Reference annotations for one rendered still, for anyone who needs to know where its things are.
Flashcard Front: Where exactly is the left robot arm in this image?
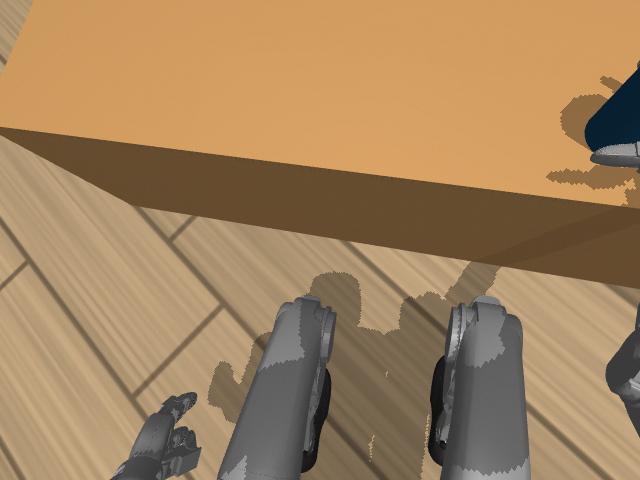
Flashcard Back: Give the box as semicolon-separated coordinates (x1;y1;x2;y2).
110;456;163;480

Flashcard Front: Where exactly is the bottle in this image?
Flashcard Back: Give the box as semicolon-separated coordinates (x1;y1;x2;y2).
585;67;640;152

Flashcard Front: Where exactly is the left robot foot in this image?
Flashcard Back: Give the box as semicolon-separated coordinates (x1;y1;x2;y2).
301;369;331;473

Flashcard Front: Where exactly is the right robot hand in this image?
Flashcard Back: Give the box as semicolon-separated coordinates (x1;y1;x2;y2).
590;61;640;174

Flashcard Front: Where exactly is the right robot arm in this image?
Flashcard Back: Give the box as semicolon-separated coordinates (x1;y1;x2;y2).
606;303;640;437

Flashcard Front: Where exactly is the left robot hand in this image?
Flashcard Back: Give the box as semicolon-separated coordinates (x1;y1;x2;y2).
129;392;202;480

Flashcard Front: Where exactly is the right robot foot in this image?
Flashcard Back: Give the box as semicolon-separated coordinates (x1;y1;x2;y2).
428;355;446;466

